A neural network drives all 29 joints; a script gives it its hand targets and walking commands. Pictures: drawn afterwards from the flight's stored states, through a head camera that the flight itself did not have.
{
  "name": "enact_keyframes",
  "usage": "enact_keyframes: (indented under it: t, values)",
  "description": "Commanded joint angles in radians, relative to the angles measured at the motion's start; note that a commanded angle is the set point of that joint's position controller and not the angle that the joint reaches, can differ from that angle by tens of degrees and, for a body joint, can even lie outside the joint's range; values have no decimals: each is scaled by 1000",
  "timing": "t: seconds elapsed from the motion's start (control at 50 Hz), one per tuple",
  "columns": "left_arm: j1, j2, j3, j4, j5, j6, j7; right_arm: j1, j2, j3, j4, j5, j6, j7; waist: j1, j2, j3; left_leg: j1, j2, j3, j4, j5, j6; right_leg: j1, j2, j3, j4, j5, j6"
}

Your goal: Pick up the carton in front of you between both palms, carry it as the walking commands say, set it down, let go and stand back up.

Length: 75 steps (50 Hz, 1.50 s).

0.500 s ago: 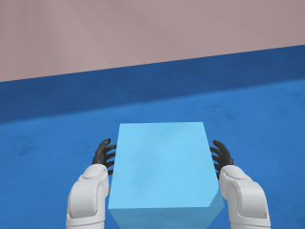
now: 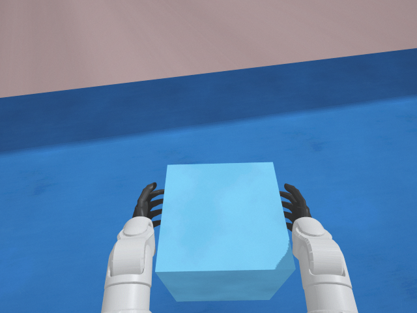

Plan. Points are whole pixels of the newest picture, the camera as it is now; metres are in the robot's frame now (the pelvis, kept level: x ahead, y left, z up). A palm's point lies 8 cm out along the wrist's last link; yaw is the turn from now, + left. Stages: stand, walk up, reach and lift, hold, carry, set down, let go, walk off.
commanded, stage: carry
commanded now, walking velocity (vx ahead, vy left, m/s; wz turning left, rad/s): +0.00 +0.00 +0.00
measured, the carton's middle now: (221, 236) +0.29 +0.00 -0.04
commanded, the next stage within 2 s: hold in 0.50 s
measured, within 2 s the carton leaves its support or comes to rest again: neither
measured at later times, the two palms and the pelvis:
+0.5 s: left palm (146, 221) +0.28 +0.14 +0.04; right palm (304, 222) +0.28 -0.16 +0.03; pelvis +0.00 -0.01 +0.00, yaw +0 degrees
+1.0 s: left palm (150, 216) +0.30 +0.14 +0.02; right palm (302, 225) +0.28 -0.16 +0.01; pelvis -0.04 +0.02 -0.01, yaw -6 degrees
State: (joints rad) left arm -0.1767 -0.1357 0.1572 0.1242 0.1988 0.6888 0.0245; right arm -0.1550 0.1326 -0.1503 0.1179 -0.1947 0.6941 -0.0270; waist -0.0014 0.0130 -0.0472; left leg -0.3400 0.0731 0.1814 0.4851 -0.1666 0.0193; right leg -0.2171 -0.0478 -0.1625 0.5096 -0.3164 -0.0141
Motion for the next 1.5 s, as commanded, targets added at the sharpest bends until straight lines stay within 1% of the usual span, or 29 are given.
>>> enact_keyframes:
  t: [0.0,0.48,0.5,0.54,0.56,0.62,0.68,0.7,0.72,0.74,0.78,0.8,0.82,0.86,0.88,0.92,0.96,1.0,1.02,1.04,1.1,1.14,1.16,1.22,1.24,1.36,1.38,1.4,1.48]
  values:
    - [-408,-819,-612,-175,-233,-8,-192,-433,838,625,-164,241,-4,196,-4,-24,-323,169,88,-112,-19,161,14,47,-114,124,-73,217,-21]
    - [-423,-874,-595,-109,-240,16,-217,-448,853,567,-105,225,2,215,1,-25,-280,138,97,-111,-10,196,7,38,-111,111,-66,276,-21]
    - [-280,-904,-586,-84,-220,19,-216,-391,903,571,-135,219,-11,225,-38,-70,-230,410,-188,-240,-57,365,17,78,95,286,-151,550,-11]
    - [-285,-871,-541,-110,-199,-1,-200,-368,843,549,-106,186,-27,209,-28,-9,-301,508,-179,-266,-64,469,1,116,90,307,-165,596,-7]
    - [-332,-838,-584,-182,-222,-22,-203,-322,817,524,-126,168,-36,203,14,-98,-225,461,-150,-270,-66,391,3,123,104,292,-181,449,-18]
    - [-375,-807,-572,-58,-202,-4,-218,-349,817,467,-53,136,-33,185,-60,-87,-112,359,-165,-251,-94,270,-5,181,101,290,-194,448,-3]
    - [-374,-829,-495,-48,-184,-2,-205,-458,861,520,-51,180,-23,207,26,-57,-132,382,-177,-261,-104,199,-1,143,104,278,-177,348,4]
    - [-363,-814,-434,15,-132,-1,-204,-534,891,553,-40,211,-17,219,118,-42,-90,363,-170,-239,-90,195,18,121,92,281,-181,308,18]
    - [-425,-831,-446,-30,-137,-7,-195,-570,848,529,-41,203,-32,229,35,-39,-158,435,-177,-243,-102,198,0,107,104,258,-190,320,18]
    - [-461,-845,-433,19,-117,-17,-201,-561,841,474,72,185,-35,237,70,-7,-56,350,-178,-238,-89,165,-3,88,102,270,-199,257,-7]
    - [-579,-872,-401,76,-132,-47,-194,-655,779,385,156,114,-81,241,-19,2,-103,478,-154,-263,-76,87,-9,-33,120,258,-154,117,-23]
    - [-543,-894,-344,153,-94,-51,-198,-663,821,376,195,130,-95,252,48,-25,4,454,-164,-246,-56,44,2,-114,110,254,-174,44,-30]
    - [-649,-904,-352,164,-103,-67,-202,-703,813,332,234,88,-120,258,-28,-14,-21,431,-156,-263,-51,24,-15,-109,102,266,-166,17,-48]
    - [-691,-875,-224,308,-16,-108,-208,-816,793,195,370,11,-155,264,16,-34,8,375,-137,-263,-37,-39,12,-188,109,258,-142,-56,-43]
    - [-751,-840,-152,386,20,-129,-211,-850,772,107,412,-27,-198,267,-25,15,12,298,-160,-247,-21,-125,-1,-150,116,258,-95,-73,-58]
    - [-780,-808,-117,390,31,-159,-193,-919,746,106,459,-32,-235,260,58,-17,28,328,-148,-252,-18,-181,1,-194,122,227,-57,-131,-43]
    - [-867,-822,-31,460,46,-179,-173,-895,644,-54,559,-159,-266,253,-24,6,-43,293,-133,-327,-19,-265,-38,-240,146,216,11,-110,-58]
    - [-813,-766,19,468,100,-227,-169,-912,661,-47,573,-129,-305,248,39,61,-14,217,-140,-277,63,-116,-20,-289,122,243,36,-57,-63]
    - [-870,-750,34,430,98,-252,-168,-941,631,-77,547,-151,-327,248,-28,23,-85,210,-149,-268,100,-133,-20,-320,133,246,50,-69,-54]
    - [-793,-679,88,484,137,-267,-165,-907,650,-106,546,-158,-328,239,34,-24,-134,162,-143,-287,104,-160,-3,-352,158,218,80,-88,-41]
    - [-794,-667,82,464,125,-327,-158,-851,567,-122,578,-173,-380,248,-28,1,-175,74,-146,-279,195,-39,-29,-479,169,209,170,-4,-42]
    - [-766,-688,98,488,183,-360,-136,-952,595,-52,560,-139,-413,246,71,31,-257,-21,-173,-252,236,-108,-26,-511,177,197,201,-93,-32]
    - [-836,-633,36,468,124,-394,-140,-936,594,-36,560,-131,-438,248,11,-30,-246,-56,-172,-246,276,-76,-21,-566,177,197,258,-16,-30]
    - [-913,-784,-96,419,29,-483,-147,-965,696,89,542,-52,-520,243,5,-4,-455,-100,-170,-247,402,110,-34,-654,180,213,340,70,-16]
    - [-928,-796,-70,470,25,-495,-150,-1029,701,99,549,-22,-548,238,64,-16,-519,-113,-184,-238,434,57,-29,-701,184,217,372,8,-18]
    - [-988,-821,-269,383,-38,-567,-156,-1108,770,335,415,65,-608,177,63,-62,-1033,-266,-203,-203,685,358,-28,-777,219,198,582,275,37]
    - [-979,-770,-303,382,-36,-564,-150,-1060,802,335,501,86,-587,182,132,-63,-1001,-296,-195,-191,689,329,-34,-842,217,223,572,229,43]
    - [-957,-805,-274,432,-9,-538,-147,-1107,758,354,428,75,-580,180,74,-36,-997,-329,-202,-200,697,285,-25,-884,229,195,595,158,42]
    - [-1064,-792,-313,334,-58,-493,-176,-1115,829,323,465,70,-520,181,66,-45,-1055,-476,-214,-188,739,102,-35,-913,236,195,666,66,35]
